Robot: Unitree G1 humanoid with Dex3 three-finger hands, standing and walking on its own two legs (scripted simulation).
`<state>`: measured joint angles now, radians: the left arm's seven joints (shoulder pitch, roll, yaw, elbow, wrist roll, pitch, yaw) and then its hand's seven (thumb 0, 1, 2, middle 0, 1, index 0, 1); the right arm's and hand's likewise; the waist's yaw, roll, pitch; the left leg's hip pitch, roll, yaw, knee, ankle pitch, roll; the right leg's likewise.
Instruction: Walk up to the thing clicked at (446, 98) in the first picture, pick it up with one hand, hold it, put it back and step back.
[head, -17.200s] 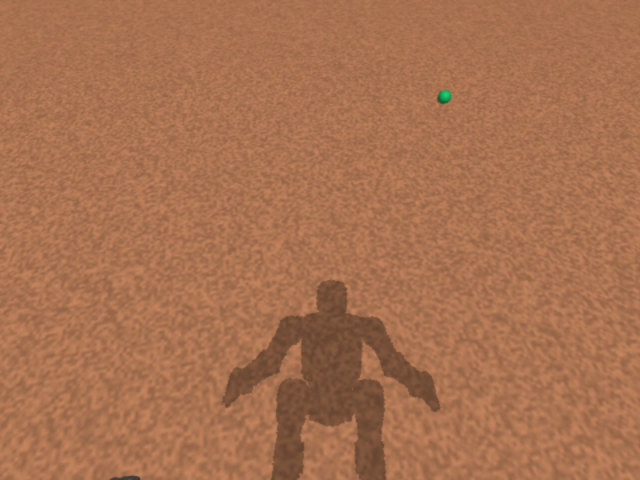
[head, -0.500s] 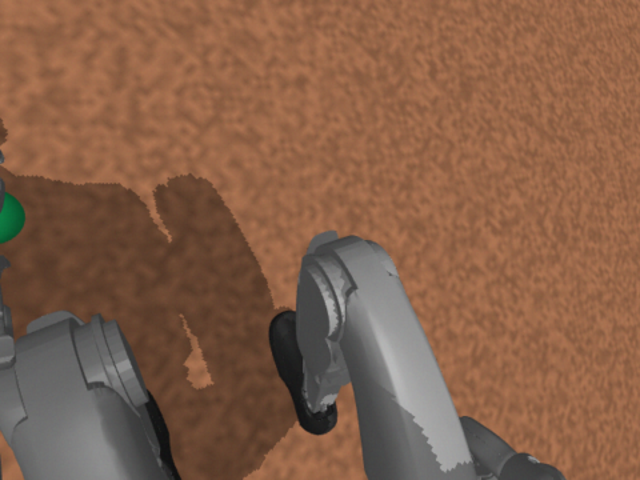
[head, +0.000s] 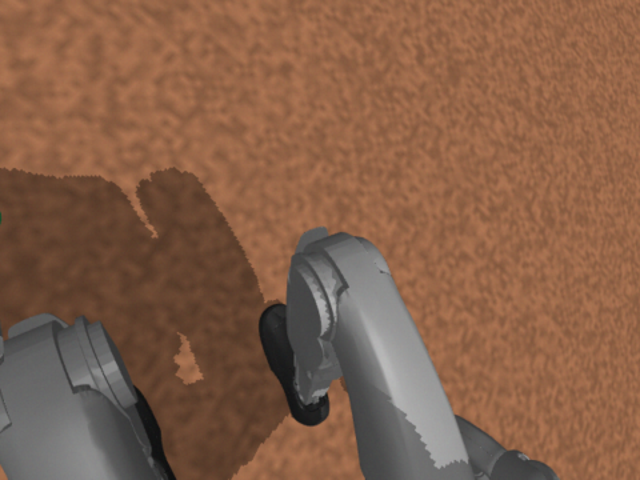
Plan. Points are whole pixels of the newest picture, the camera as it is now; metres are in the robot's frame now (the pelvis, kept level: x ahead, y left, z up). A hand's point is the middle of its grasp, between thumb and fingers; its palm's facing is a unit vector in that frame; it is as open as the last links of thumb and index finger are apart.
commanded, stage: close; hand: left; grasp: from above
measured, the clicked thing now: out of the picture +0.44 +0.28 -0.27
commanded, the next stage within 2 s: settle in 1.72 s
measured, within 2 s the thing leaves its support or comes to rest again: neither
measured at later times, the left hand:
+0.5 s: hand out of the picture +0.43 +0.29 -0.25, palm faces -0.47 -0.12 -0.88, open 12.4 cm
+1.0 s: hand out of the picture +0.42 +0.29 -0.25, palm faces -0.47 -0.12 -0.88, open 10.6 cm
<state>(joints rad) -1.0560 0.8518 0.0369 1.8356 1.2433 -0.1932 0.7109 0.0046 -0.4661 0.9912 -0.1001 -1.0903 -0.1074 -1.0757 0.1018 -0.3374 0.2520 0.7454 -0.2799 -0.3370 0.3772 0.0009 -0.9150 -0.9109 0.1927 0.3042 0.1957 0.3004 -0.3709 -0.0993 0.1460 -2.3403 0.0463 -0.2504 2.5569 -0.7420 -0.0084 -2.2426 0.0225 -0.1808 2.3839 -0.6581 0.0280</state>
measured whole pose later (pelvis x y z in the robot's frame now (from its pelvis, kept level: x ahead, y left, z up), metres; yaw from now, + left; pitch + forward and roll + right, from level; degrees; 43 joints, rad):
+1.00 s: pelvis +0.00 +0.00 +0.01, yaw -1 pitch +28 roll -14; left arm -1.06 0.89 0.02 1.83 1.23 -0.18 0.71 0.00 -0.05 0.78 -0.39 -0.95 -0.42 -0.92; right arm 0.10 -0.36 0.27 0.70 -0.28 -0.34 0.35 0.00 -0.91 -0.91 0.19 0.30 0.20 0.30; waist -0.38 -0.12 0.17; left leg -2.33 0.05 -0.26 2.54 -0.73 -0.01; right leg -2.22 0.03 -0.19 2.36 -0.64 0.03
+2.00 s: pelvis +0.00 +0.00 +0.01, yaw -1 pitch +28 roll -14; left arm -1.06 0.90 0.02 1.77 1.20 -0.17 0.68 0.05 0.15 0.57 -0.69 -0.80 -0.60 -0.71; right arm 0.11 -0.36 0.28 0.69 -0.27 -0.34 0.35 0.00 -0.92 -0.91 0.19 0.30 0.20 0.30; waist -0.38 -0.12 0.18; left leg -2.32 0.04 -0.27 2.53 -0.73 -0.01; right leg -2.22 0.03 -0.19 2.34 -0.65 0.03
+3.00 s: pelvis -0.01 -0.01 +0.04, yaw +7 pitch +34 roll -6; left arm -0.89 0.58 0.01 1.34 1.18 -0.10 0.36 0.08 0.16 0.56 -0.82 -0.75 -0.62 -0.64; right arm 0.18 -0.29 0.02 0.75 -0.11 -0.07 0.16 0.00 -0.92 -0.91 0.20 0.30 0.20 0.30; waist -0.21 0.02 -0.10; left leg -2.28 0.03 -0.11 2.34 -0.67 0.00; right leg -2.23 -0.01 -0.07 2.27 -0.65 0.01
